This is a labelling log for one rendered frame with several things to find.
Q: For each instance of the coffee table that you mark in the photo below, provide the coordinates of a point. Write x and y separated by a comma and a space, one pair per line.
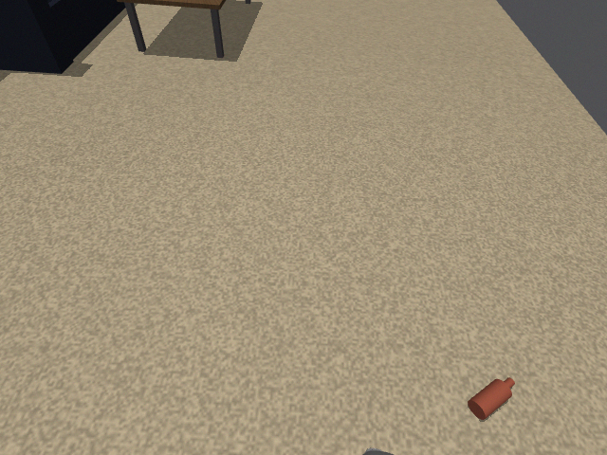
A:
214, 5

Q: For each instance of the bottle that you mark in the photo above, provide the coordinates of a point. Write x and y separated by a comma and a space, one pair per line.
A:
491, 398

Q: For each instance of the sofa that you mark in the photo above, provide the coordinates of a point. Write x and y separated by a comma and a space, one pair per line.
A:
46, 35

